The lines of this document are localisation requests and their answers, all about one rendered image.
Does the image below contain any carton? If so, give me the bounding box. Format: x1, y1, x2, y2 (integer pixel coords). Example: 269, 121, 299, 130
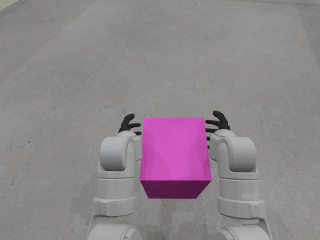
140, 117, 212, 199

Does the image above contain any robot left hand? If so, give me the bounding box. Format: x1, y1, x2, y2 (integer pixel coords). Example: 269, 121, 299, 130
118, 113, 142, 136

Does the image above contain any robot right upper arm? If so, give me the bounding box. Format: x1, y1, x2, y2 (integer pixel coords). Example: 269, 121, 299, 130
213, 224, 271, 240

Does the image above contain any robot right hand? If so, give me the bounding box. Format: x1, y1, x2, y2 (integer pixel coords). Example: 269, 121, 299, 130
205, 110, 231, 149

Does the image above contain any right robot forearm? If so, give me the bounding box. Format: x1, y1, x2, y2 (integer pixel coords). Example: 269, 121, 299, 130
209, 129, 273, 240

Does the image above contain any robot left upper arm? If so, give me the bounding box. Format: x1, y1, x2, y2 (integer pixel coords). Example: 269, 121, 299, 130
87, 222, 142, 240

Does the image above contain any left robot forearm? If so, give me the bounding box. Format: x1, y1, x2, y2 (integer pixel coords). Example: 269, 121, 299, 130
86, 130, 143, 240

